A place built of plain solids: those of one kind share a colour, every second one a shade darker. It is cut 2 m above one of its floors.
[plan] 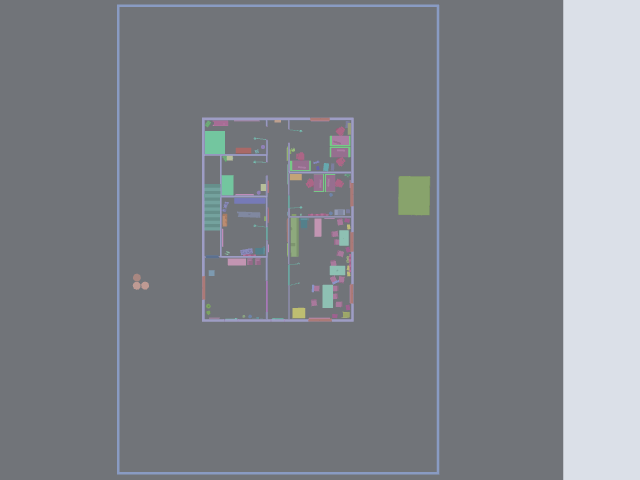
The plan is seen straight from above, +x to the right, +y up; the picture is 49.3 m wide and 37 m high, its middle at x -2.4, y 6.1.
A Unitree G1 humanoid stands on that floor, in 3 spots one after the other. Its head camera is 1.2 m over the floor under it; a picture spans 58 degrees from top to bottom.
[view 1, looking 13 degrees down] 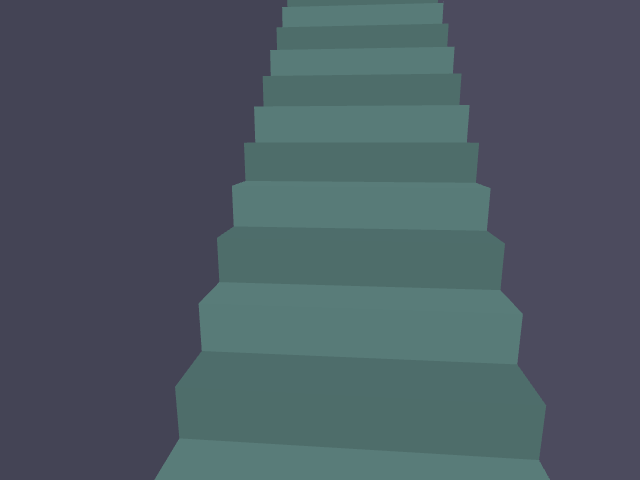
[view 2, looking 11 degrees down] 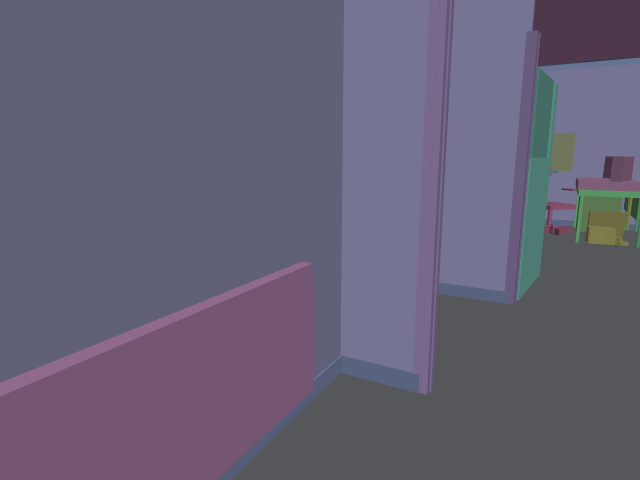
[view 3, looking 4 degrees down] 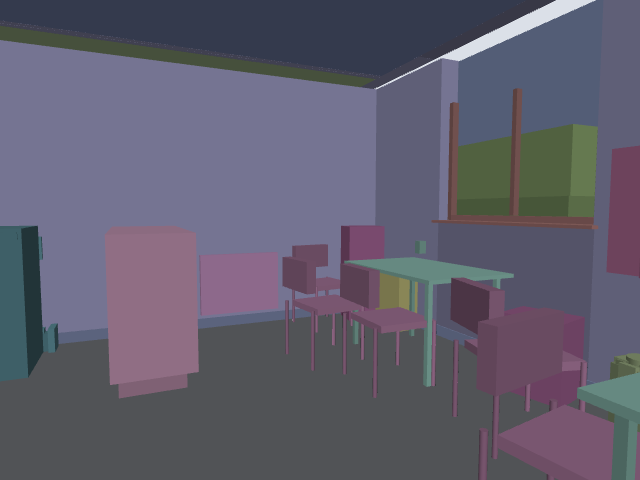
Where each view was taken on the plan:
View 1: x -10.71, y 5.83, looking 95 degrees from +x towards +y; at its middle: stair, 1.82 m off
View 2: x -8.60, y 14.35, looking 29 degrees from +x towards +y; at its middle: wall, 2.11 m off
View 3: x -2.70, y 3.40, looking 66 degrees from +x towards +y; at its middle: wall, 4.87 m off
